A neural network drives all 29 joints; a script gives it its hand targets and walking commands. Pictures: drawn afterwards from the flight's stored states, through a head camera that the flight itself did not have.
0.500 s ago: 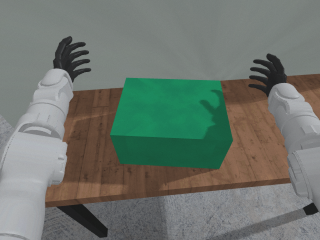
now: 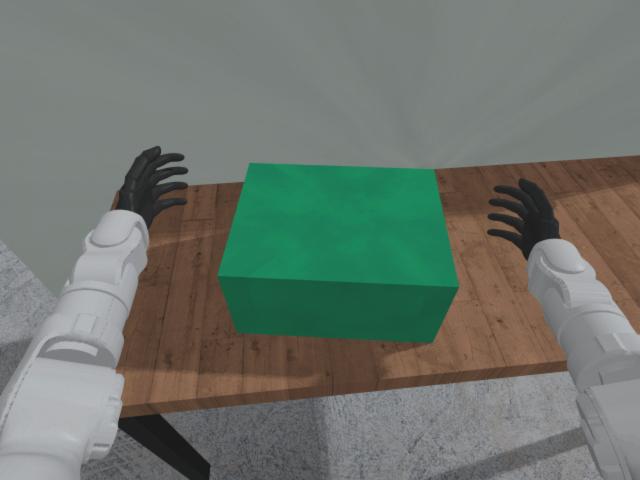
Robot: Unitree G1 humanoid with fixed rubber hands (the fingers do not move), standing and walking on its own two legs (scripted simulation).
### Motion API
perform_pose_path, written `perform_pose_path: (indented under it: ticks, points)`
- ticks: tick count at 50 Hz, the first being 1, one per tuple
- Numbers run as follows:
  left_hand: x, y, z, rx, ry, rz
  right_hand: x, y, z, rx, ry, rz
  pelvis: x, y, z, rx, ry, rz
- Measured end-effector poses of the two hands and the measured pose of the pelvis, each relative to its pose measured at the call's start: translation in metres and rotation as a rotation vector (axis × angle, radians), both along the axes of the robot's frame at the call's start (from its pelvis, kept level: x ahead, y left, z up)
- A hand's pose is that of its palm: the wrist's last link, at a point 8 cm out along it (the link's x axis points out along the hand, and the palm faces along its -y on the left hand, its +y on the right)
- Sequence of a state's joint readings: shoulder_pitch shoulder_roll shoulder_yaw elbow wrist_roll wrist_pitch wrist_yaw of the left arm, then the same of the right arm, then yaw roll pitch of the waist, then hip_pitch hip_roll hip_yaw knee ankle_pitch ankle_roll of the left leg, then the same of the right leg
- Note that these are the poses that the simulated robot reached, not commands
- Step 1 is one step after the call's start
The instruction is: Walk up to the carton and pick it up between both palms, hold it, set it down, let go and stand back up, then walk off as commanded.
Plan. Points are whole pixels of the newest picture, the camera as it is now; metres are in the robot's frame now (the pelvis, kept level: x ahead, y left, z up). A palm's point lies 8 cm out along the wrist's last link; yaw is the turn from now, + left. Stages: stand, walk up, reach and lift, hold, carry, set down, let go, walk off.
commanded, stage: set down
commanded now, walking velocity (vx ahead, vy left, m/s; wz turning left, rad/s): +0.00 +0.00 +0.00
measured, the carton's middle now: (337, 249) +0.44 +0.00 +0.01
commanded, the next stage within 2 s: none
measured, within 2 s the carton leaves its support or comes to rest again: neither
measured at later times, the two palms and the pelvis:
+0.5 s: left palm (114, 274) +0.34 +0.27 +0.10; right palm (526, 296) +0.32 -0.22 +0.07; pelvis +0.01 -0.01 +0.01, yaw +0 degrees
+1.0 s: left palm (104, 368) +0.24 +0.28 +0.05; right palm (535, 369) +0.24 -0.22 +0.03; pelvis +0.02 -0.01 +0.01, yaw +0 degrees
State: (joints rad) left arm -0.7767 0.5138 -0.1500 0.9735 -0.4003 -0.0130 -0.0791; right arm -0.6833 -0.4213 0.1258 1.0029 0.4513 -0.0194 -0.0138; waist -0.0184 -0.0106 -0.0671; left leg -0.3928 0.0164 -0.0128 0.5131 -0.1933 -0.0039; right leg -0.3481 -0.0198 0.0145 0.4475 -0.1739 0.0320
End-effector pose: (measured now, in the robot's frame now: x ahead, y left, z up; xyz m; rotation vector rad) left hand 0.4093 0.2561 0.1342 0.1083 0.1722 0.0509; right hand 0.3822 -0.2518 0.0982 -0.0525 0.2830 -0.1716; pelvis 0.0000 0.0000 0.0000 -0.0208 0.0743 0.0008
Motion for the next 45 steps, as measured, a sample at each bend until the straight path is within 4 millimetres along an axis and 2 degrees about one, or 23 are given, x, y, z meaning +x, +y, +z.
perform_pose_path:
  ticks: [3,8,11,14,18,22,31,45]
  points:
    - [-0.015,0.005,-0.011,-0.006,0.031,0.013,-0.017,-0.002,-0.011,0.002,0.0,0.002,0.002,-0.001,0.002,0.002,-0.03,0.0]
    - [-0.039,0.008,-0.026,-0.015,0.065,0.021,-0.038,0.005,-0.017,0.027,-0.015,0.017,0.002,-0.004,0.003,0.005,-0.073,0.001]
    - [-0.046,0.011,-0.028,-0.021,0.072,0.028,-0.043,0.015,-0.015,0.054,-0.026,0.028,0.0,-0.004,0.003,0.005,-0.082,0.001]
    - [-0.05,0.011,-0.021,-0.024,0.038,0.022,-0.043,0.026,-0.012,0.078,-0.037,0.045,-0.001,-0.003,0.003,0.004,-0.091,0.001]
    - [-0.053,0.016,-0.018,-0.032,0.033,0.035,-0.044,0.031,-0.016,0.108,-0.02,0.034,-0.001,-0.004,0.003,0.005,-0.1,0.002]
    - [-0.063,0.017,-0.027,-0.028,0.043,0.029,-0.054,0.031,-0.024,0.121,-0.016,0.017,0.004,-0.004,0.005,0.006,-0.118,0.002]
    - [-0.099,0.021,-0.052,0.003,0.086,0.028,-0.085,0.025,-0.039,0.144,-0.012,-0.006,0.013,-0.007,0.007,0.009,-0.148,0.002]
    - [-0.149,0.02,-0.072,0.024,0.116,0.018,-0.123,0.035,-0.054,0.174,0.005,-0.014,0.021,-0.008,0.008,0.011,-0.161,0.001]
